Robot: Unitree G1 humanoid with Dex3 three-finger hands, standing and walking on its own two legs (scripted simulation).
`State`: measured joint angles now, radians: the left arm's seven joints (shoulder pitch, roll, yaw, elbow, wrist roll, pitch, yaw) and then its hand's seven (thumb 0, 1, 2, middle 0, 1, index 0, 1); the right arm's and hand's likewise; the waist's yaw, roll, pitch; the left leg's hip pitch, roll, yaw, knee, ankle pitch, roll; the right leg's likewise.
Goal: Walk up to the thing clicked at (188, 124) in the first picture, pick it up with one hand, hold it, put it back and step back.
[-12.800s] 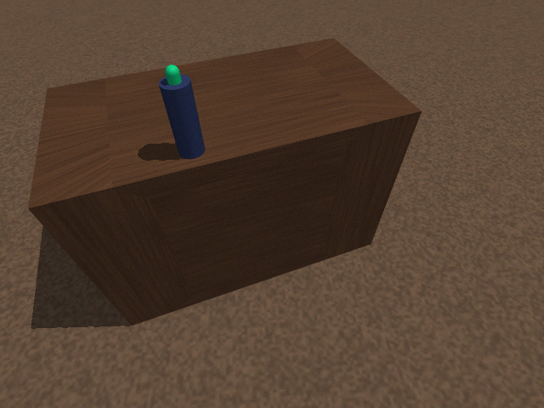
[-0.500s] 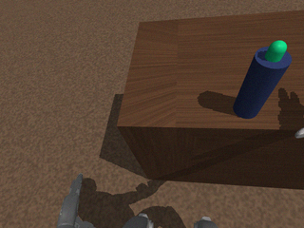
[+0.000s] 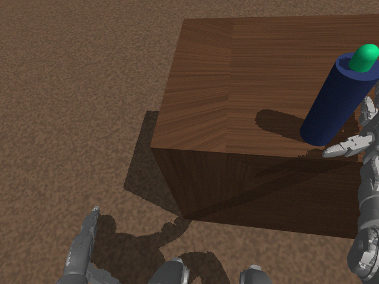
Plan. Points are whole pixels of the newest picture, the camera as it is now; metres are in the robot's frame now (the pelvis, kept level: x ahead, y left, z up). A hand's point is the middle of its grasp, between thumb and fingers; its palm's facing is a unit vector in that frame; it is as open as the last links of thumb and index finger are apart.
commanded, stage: close in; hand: right
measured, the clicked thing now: (337, 99) +0.47 -0.21 +0.11
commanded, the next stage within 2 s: rest palm in 0.14 s
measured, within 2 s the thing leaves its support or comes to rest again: leaves its support in 1.32 s
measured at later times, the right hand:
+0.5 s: hand (326, 120) +0.46 -0.21 +0.05, palm faces +0.22 +0.98 +0.03, open 17.5 cm
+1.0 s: hand (326, 116) +0.47 -0.21 +0.06, palm faces +0.19 +0.98 +0.02, open 12.1 cm
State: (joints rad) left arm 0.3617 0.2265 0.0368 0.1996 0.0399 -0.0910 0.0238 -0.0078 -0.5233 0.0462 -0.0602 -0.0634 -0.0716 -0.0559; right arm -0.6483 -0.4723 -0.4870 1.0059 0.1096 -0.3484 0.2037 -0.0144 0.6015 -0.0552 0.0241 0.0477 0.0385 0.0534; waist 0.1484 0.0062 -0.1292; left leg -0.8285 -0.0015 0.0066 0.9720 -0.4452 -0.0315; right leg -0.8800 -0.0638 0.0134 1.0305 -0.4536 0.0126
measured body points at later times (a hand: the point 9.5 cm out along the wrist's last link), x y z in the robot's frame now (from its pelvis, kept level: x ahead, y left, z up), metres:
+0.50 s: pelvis +0.00 +0.01 +0.00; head +0.09 -0.02 +0.44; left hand +0.14 +0.27 -0.02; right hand +0.45 -0.26 +0.06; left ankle +0.01 +0.14 -0.67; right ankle +0.02 -0.12 -0.67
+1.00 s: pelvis +0.00 +0.00 +0.00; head +0.09 -0.02 +0.44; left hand +0.15 +0.28 -0.02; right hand +0.45 -0.26 +0.06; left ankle +0.01 +0.14 -0.67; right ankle +0.02 -0.12 -0.67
